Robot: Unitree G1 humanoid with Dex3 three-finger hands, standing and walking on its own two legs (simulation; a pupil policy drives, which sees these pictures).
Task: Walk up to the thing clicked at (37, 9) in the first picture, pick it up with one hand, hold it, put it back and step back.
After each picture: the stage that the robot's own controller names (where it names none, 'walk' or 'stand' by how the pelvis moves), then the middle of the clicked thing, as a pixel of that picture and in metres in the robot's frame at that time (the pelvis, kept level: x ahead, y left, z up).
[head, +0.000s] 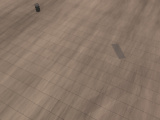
stand; (37, 7) +2.23 +0.78 -0.72
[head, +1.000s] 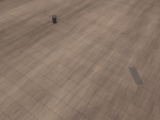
walk; (54, 19) +2.15 +0.43 -0.69
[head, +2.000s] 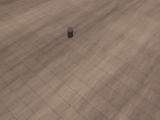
walk; (70, 32) +1.52 +0.21 -0.70
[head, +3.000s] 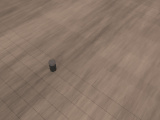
walk; (52, 65) +1.01 +0.30 -0.71
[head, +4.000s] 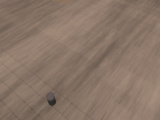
walk; (51, 99) +0.66 +0.28 -0.71
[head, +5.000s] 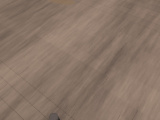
stand; (55, 119) +0.44 +0.29 -0.70
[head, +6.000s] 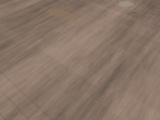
stand; out of the picture +0.40 +0.27 -0.72
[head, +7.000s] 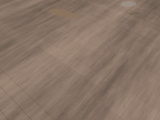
stand; out of the picture +0.40 +0.26 -0.73
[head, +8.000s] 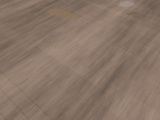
stand; out of the picture +0.40 +0.28 -0.73
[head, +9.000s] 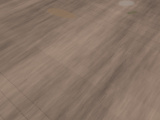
stand; out of the picture +0.39 +0.28 -0.73
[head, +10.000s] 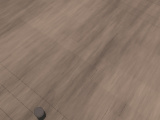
go down; (40, 113) +0.41 +0.29 -0.67
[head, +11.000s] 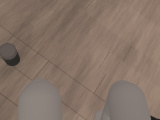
go down; (10, 55) +0.46 +0.32 -0.29
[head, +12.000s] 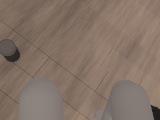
close in; (9, 51) +0.46 +0.32 -0.29
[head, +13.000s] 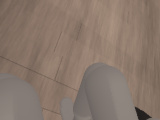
close in; out of the picture +0.43 +0.36 -0.22
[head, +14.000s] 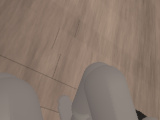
close; out of the picture +0.42 +0.36 -0.22
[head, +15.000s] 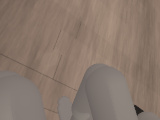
lift; out of the picture +0.40 +0.34 -0.22
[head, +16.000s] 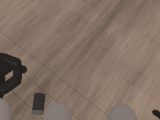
close; (38, 103) +0.34 +0.28 -0.49
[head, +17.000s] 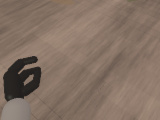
go down; out of the picture +0.29 +0.29 -0.70
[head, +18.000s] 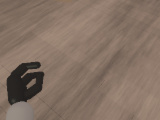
hold; out of the picture +0.29 +0.31 -0.70
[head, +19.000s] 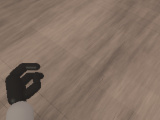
stand; out of the picture +0.30 +0.33 -0.70
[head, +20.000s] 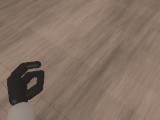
stand; out of the picture +0.29 +0.34 -0.69
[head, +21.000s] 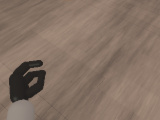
stand; out of the picture +0.31 +0.34 -0.70
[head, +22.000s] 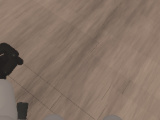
crouch; (21, 112) +0.31 +0.35 -0.56
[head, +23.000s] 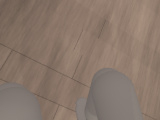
lower; out of the picture +0.31 +0.39 -0.28
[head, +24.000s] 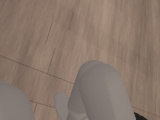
lower; out of the picture +0.29 +0.40 -0.25
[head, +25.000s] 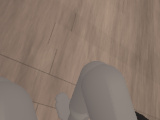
lower; out of the picture +0.29 +0.39 -0.25
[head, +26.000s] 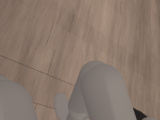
lower; out of the picture +0.29 +0.37 -0.25
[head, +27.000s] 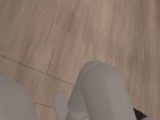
lower; out of the picture +0.29 +0.37 -0.25
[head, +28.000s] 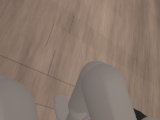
open; out of the picture +0.30 +0.38 -0.25
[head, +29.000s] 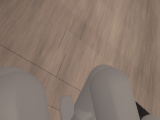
stand; out of the picture +0.30 +0.38 -0.26
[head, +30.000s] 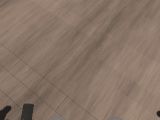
walk; (27, 113) +0.32 +0.36 -0.57
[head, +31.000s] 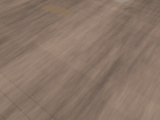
stand; out of the picture +0.31 +0.36 -0.69
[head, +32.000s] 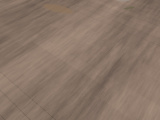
stand; out of the picture +0.29 +0.36 -0.69
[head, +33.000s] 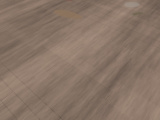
stand; out of the picture +0.32 +0.35 -0.74
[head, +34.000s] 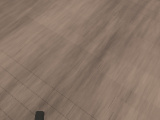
walk; (39, 119) +0.37 +0.31 -0.73
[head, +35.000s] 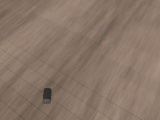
walk; (47, 95) +0.58 +0.38 -0.73
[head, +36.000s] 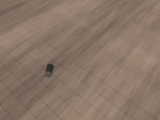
stand; (49, 70) +0.92 +0.38 -0.72
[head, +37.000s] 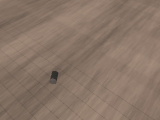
stand; (54, 77) +0.93 +0.35 -0.75
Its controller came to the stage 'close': yes
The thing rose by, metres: 0.01
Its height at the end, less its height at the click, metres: -0.02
